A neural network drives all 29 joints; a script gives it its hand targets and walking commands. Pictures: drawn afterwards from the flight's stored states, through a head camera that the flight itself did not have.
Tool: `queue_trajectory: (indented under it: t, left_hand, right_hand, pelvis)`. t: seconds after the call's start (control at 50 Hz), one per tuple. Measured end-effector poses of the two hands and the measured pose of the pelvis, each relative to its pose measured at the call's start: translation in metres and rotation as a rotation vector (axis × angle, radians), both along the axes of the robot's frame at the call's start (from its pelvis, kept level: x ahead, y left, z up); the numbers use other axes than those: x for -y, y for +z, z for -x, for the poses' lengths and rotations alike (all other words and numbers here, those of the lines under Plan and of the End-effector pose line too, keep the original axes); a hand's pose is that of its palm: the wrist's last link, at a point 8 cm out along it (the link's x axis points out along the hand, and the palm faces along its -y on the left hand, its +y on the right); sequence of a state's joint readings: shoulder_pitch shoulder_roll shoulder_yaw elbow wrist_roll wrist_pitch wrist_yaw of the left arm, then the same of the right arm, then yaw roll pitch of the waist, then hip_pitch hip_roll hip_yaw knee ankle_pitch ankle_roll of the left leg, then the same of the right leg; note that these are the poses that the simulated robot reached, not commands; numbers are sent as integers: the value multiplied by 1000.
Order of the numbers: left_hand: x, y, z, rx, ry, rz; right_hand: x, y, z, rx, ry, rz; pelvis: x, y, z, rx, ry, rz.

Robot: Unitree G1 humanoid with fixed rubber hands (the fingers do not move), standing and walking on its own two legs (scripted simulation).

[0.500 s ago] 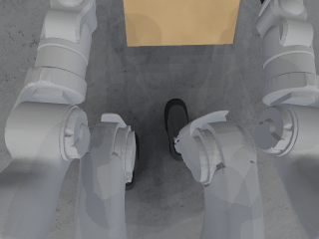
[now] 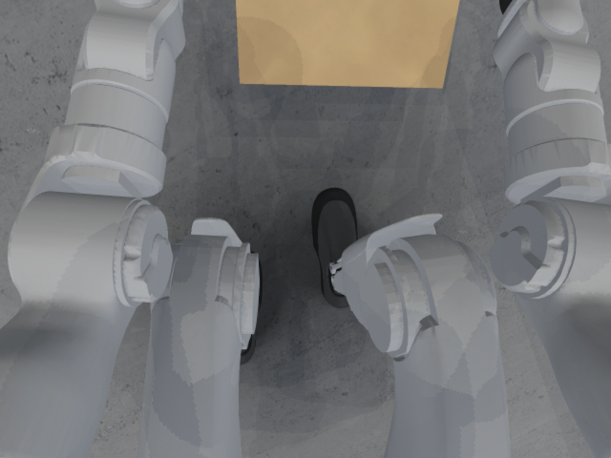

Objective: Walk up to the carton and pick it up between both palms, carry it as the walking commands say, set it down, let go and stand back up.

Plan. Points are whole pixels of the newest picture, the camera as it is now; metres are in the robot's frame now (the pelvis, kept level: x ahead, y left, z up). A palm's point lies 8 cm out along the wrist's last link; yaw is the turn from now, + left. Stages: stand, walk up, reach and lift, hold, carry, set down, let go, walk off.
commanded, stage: set down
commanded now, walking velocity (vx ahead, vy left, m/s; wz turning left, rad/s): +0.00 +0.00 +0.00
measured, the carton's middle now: out of the picture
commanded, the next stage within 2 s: none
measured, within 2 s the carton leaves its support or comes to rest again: rests again in 0.80 s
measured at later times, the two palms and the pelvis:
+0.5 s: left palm out of the picture +0.56 +0.09 -0.20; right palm out of the picture +0.53 -0.24 -0.17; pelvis +0.00 +0.00 +0.00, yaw +0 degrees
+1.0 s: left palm out of the picture +0.54 +0.10 -0.22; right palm (493, 6) +0.51 -0.23 -0.21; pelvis +0.00 +0.00 -0.01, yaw +0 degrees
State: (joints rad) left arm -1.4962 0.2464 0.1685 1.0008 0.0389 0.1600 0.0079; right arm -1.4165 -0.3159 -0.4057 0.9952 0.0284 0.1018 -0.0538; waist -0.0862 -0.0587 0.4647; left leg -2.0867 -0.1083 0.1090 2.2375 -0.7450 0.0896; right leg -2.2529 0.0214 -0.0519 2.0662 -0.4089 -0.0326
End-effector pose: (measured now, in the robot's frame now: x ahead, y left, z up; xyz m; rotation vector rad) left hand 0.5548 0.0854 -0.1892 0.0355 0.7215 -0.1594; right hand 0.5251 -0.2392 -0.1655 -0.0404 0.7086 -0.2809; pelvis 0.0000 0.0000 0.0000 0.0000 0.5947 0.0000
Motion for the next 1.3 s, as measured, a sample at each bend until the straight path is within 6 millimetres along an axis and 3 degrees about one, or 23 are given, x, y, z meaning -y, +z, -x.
queue_trajectory:
  t: [0.72, 1.02, 1.12, 1.3]
  left_hand:
    - [-2, -10, -5, 17, -6, 14]
    - [-12, -35, 13, -10, -22, -70]
    - [-22, -44, 20, -30, 5, -79]
    - [-38, -40, 17, -19, 31, -106]
  right_hand:
    - [1, -10, -4, 4, 15, 2]
    - [-8, -42, 13, -119, -4, -14]
    - [-5, -43, 15, -112, -31, -10]
    - [-1, -44, 20, -111, -50, -23]
  pelvis:
    - [0, -3, -5, -19, 6, 6]
    - [-1, -6, -4, -40, 20, 16]
    - [-1, -8, -3, -42, 25, 20]
    - [2, -9, 0, -35, 28, 14]
